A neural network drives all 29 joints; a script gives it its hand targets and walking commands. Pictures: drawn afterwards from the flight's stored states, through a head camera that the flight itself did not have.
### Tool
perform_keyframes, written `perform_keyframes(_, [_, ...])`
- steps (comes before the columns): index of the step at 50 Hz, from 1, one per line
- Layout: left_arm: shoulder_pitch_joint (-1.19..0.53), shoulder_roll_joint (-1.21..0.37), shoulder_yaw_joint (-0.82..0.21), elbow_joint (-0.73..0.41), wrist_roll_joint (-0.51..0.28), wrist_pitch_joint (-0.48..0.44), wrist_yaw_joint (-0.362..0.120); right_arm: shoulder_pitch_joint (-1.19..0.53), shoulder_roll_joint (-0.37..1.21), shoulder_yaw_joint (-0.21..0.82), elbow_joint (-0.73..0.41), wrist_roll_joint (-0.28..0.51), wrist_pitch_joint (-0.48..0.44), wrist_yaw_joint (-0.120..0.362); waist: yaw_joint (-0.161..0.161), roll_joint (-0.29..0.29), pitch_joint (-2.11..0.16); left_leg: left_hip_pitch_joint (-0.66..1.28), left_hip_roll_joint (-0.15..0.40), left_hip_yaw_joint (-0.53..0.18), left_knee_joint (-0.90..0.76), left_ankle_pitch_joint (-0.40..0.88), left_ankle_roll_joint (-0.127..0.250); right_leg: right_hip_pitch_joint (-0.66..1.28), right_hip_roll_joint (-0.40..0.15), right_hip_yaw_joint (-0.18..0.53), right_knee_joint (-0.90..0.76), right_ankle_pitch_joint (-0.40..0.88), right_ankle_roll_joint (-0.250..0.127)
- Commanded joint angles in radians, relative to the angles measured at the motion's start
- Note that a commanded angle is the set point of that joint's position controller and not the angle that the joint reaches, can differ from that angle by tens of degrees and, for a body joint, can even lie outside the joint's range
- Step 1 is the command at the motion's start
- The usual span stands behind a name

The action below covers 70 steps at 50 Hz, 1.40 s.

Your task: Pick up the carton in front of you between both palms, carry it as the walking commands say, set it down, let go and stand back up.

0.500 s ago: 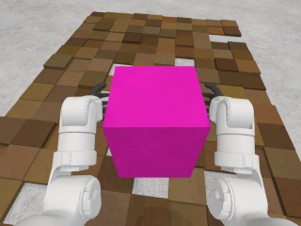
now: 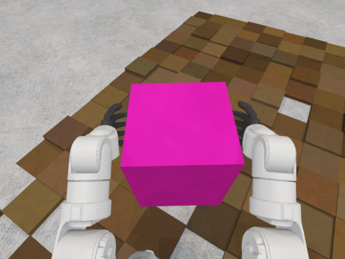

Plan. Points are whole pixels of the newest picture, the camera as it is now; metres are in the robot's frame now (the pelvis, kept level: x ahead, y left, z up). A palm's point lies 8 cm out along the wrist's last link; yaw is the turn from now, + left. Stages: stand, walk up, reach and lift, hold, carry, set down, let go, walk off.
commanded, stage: carry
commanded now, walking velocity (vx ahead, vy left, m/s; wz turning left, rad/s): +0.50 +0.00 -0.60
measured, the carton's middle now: (179, 149) +0.36 +0.04 +0.04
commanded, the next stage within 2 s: none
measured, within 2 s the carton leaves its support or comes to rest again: neither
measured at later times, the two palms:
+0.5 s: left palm (191, 33) +0.73 +0.04 +0.14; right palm (293, 55) +0.63 -0.24 +0.15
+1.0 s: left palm (222, 23) +1.07 -0.08 +0.03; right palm (287, 46) +0.92 -0.34 +0.02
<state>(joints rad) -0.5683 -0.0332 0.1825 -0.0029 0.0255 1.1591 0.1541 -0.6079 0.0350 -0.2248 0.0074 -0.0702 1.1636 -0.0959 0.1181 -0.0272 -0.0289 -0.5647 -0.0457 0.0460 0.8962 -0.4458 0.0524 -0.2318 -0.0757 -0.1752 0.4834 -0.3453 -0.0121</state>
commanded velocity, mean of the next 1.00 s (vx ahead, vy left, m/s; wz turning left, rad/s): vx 0.50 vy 0.00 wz -0.60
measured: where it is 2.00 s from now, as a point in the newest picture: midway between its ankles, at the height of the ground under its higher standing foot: (243, 133)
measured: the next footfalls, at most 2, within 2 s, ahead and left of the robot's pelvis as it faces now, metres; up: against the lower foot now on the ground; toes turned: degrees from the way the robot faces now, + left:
left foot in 0.12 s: +0.20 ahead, +0.10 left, +0.00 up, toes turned +3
right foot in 0.56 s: +0.53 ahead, -0.08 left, -0.04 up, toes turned -21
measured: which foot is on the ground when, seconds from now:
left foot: up 0.00-0.10, down 0.12-0.60, up 0.62-0.92, down 0.94-1.00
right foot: down 0.00-0.12, up 0.14-0.54, down 0.56-0.96, up 0.98-1.00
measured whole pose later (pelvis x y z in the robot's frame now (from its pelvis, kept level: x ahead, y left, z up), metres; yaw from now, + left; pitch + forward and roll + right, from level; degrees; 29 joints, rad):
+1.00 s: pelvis +0.67 -0.04 -0.06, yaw -31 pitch +5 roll +2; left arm -0.62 0.00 0.24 0.04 0.02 1.13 0.12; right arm -0.61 0.10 -0.22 0.02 -0.13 1.11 -0.12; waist 0.02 -0.03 0.07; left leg -0.68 0.01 0.08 0.76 -0.14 0.01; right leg -0.36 0.09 0.08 1.02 -0.42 -0.17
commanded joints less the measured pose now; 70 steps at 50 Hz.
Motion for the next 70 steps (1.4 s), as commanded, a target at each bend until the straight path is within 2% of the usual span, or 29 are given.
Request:
perform_keyframes(1, [-0.814,-1.017,-0.721,-0.095,-0.51,0.004,-0.297,-0.505,0.869,0.581,0.012,0.249,0.005,0.145,-0.016,-0.151,-0.361,-0.015,-0.037,0.072,-0.275,0.141,0.001,0.365,-0.171,0.232,-0.094,0.671,-0.098])
perform_keyframes(5, [-0.855,-1.022,-0.663,0.011,-0.517,0.021,-0.323,-0.56,0.832,0.529,0.028,0.226,0.024,0.126,-0.135,-0.141,-0.472,0.599,0.0,0.102,-0.47,0.375,0.044,0.041,-0.102,0.078,0.165,0.697,-0.02])
perform_keyframes(6, [-0.885,-1.014,-0.655,0.016,-0.518,0.03,-0.323,-0.597,0.828,0.531,0.015,0.238,0.032,0.127,-0.18,-0.025,-0.537,0.825,0.194,-0.104,-0.461,0.354,0.087,-0.169,-0.078,0.069,0.372,0.31,0.005])
perform_keyframes(7, [-0.911,-1.037,-0.635,0.037,-0.518,0.044,-0.321,-0.638,0.805,0.517,0.02,0.238,0.035,0.127,-0.19,0.215,-0.554,1.005,0.433,-0.478,-0.472,0.564,0.217,-0.49,0.081,0.075,0.642,-0.211,0.034])
perform_keyframes(8, [-0.936,-1.03,-0.615,0.044,-0.502,0.051,-0.314,-0.692,0.816,0.541,-0.002,0.266,0.043,0.128,-0.2,0.191,-0.523,0.944,0.442,-0.491,-0.474,0.556,0.252,-0.561,0.06,0.158,0.767,-0.212,-0.002])
perform_keyframes(11, [-0.997,-1.002,-0.594,-0.029,-0.491,0.085,-0.277,-0.901,0.909,0.619,-0.13,0.405,0.069,0.138,-0.153,0.058,-0.426,0.721,0.393,-0.318,-0.52,0.548,0.153,-0.522,-0.011,0.202,0.674,-0.101,-0.027])
perform_keyframes(15, [-0.921,-0.949,-0.536,-0.034,-0.385,0.133,-0.215,-0.934,0.944,0.614,-0.12,0.496,0.126,0.164,-0.162,0.16,-0.434,0.732,0.338,-0.128,-0.53,0.707,0.079,-0.513,0.016,0.161,0.553,0.124,-0.032])
perform_keyframes(22, [-0.896,-0.925,-0.46,0.065,-0.268,0.159,-0.192,-0.956,1.019,0.574,0.03,0.512,0.146,0.226,-0.206,0.138,-0.315,0.753,0.249,0.102,-0.511,0.897,-0.005,-0.457,0.101,0.013,0.157,0.439,-0.074])
perform_keyframes(25, [-0.899,-0.935,-0.447,0.115,-0.249,0.156,-0.198,-0.958,1.035,0.559,0.077,0.509,0.133,0.237,-0.185,0.174,-0.318,0.746,0.237,0.181,-0.4,1.132,-0.032,-0.284,0.17,-0.049,0.02,0.561,-0.117])
perform_keyframes(27, [-0.887,-0.959,-0.449,0.138,-0.259,0.149,-0.206,-0.968,1.056,0.558,0.091,0.5,0.123,0.24,-0.114,0.214,-0.397,0.745,0.273,0.203,-0.165,1.261,-0.055,-0.096,0.175,-0.041,0.005,0.58,-0.154])
perform_keyframes(28, [-0.915,-0.974,-0.458,0.125,-0.276,0.144,-0.211,-0.952,1.068,0.558,0.105,0.491,0.117,0.241,-0.056,0.203,-0.439,0.698,0.273,0.216,0.039,1.199,-0.055,0.049,0.157,-0.037,-0.067,0.605,-0.165])
perform_keyframes(29, [-0.921,-0.989,-0.461,0.128,-0.285,0.137,-0.221,-0.971,1.074,0.553,0.112,0.482,0.112,0.241,-0.006,0.055,-0.424,0.527,0.204,0.217,0.326,0.869,-0.074,0.241,0.127,-0.01,-0.193,0.712,-0.175])
perform_keyframes(30, [-0.893,-0.99,-0.458,0.174,-0.293,0.131,-0.232,-0.935,1.093,0.55,0.153,0.465,0.113,0.241,-0.014,-0.181,-0.407,0.112,0.064,0.151,0.571,-0.051,-0.09,0.57,0.002,0.154,-0.005,1.088,-0.237])
perform_keyframes(31, [-0.802,-0.973,-0.429,0.219,-0.295,0.13,-0.239,-0.869,1.075,0.523,0.205,0.447,0.119,0.236,-0.05,-0.238,-0.48,-0.139,0.039,0.064,0.755,-0.25,-0.087,0.745,-0.126,0.356,0.186,1.51,-0.32])
perform_keyframes(32, [-0.842,-0.995,-0.441,0.184,-0.309,0.117,-0.246,-0.862,1.087,0.507,0.192,0.438,0.115,0.228,-0.032,-0.159,-0.672,-0.237,0.039,-0.071,0.818,-0.181,-0.072,0.831,-0.184,0.602,0.14,1.155,-0.463])
perform_keyframes(33, [-0.899,-1.059,-0.475,0.147,-0.345,0.106,-0.256,-0.878,1.088,0.507,0.169,0.411,0.105,0.218,-0.026,-0.063,-0.632,-0.314,0.079,-0.094,0.796,-0.149,-0.061,0.718,-0.208,0.693,0.012,0.662,-0.468])
perform_keyframes(34, [-0.976,-1.131,-0.517,0.101,-0.392,0.099,-0.269,-0.886,1.092,0.512,0.154,0.393,0.093,0.209,-0.037,0.052,-0.547,-0.332,0.103,-0.102,0.717,-0.105,-0.058,0.59,-0.183,0.666,-0.028,0.482,-0.416])
perform_keyframes(35, [-1.041,-1.178,-0.555,0.032,-0.44,0.08,-0.279,-0.903,1.101,0.515,0.1,0.387,0.078,0.202,-0.046,0.057,-0.497,-0.308,0.113,-0.096,0.629,-0.1,-0.065,0.469,-0.163,0.631,-0.023,0.496,-0.381])
perform_keyframes(41, [-0.972,-1.199,-0.653,-0.088,-0.51,0.014,-0.282,-0.744,1.071,0.567,-0.001,0.323,0.005,0.144,-0.034,-0.052,-0.525,-0.358,0.121,-0.026,0.434,0.061,-0.088,0.396,-0.028,0.493,0.047,0.754,-0.32])
perform_keyframes(45, [-0.84,-1.157,-0.678,-0.096,-0.469,-0.023,-0.288,-0.658,1.069,0.644,-0.024,0.308,-0.034,0.151,-0.041,-0.052,-0.481,0.007,0.019,0.072,-0.171,0.242,-0.087,0.189,0.073,0.325,0.097,0.916,-0.236])
perform_keyframes(47, [-0.79,-1.127,-0.691,-0.094,-0.456,-0.033,-0.293,-0.61,1.073,0.683,-0.031,0.313,-0.048,0.157,-0.155,-0.094,-0.576,0.383,-0.054,0.149,-0.346,0.477,-0.084,0.097,0.083,0.213,0.323,1.066,-0.172])
perform_keyframes(48, [-0.802,-1.106,-0.708,-0.107,-0.457,-0.037,-0.299,-0.579,1.074,0.698,-0.039,0.318,-0.056,0.161,-0.25,-0.053,-0.626,0.665,0.065,0.032,-0.391,0.637,-0.049,-0.095,0.089,0.186,0.545,0.844,-0.119])
perform_keyframes(49, [-0.765,-1.125,-0.703,-0.106,-0.451,-0.03,-0.305,-0.584,1.041,0.698,-0.053,0.313,-0.074,0.16,-0.21,0.351,-0.824,1.007,0.446,-0.618,-0.403,1.027,0.171,-0.427,0.245,0.201,0.872,0.013,-0.032])
perform_keyframes(50, [-0.732,-1.105,-0.692,-0.074,-0.425,-0.026,-0.304,-0.57,1.062,0.723,-0.05,0.332,-0.068,0.163,-0.196,0.31,-0.88,1.052,0.485,-0.698,-0.37,0.907,0.224,-0.464,0.189,0.292,1.025,-0.102,-0.062])
perform_keyframes(52, [-0.729,-1.083,-0.698,-0.126,-0.415,-0.03,-0.293,-0.651,1.077,0.779,-0.171,0.41,-0.068,0.178,-0.205,0.103,-0.7,0.947,0.403,-0.519,-0.355,0.677,0.152,-0.591,0.102,0.272,0.982,-0.038,-0.066])
perform_keyframes(54, [-0.693,-1.042,-0.675,-0.127,-0.373,-0.024,-0.274,-0.705,1.082,0.815,-0.215,0.463,-0.059,0.188,-0.195,0.074,-0.577,0.803,0.365,-0.414,-0.41,0.487,0.106,-0.595,0.059,0.264,0.844,0.003,-0.054])
perform_keyframes(60, [-0.646,-0.901,-0.63,-0.098,-0.269,0.004,-0.227,-0.708,1.02,0.79,-0.16,0.517,-0.015,0.226,-0.203,0.159,-0.45,0.671,0.382,-0.171,-0.519,0.568,0.119,-0.505,0.065,0.14,0.431,0.019,-0.029])
perform_keyframes(67, [-0.832,-0.817,-0.569,-0.053,-0.312,0.103,-0.204,-0.803,0.888,0.648,-0.043,0.497,0.078,0.213,-0.173,0.187,-0.306,0.566,0.355,0.126,-0.548,0.517,-0.015,-0.307,0.098,0.009,0.141,0.228,-0.078])
perform_keyframes(70, [-0.861,-0.823,-0.529,0.035,-0.348,0.155,-0.21,-0.826,0.843,0.57,0.004,0.469,0.136,0.191,-0.123,0.194,-0.354,0.579,0.327,0.224,-0.29,0.847,-0.069,-0.094,0.188,-0.072,0.0,0.219,-0.115])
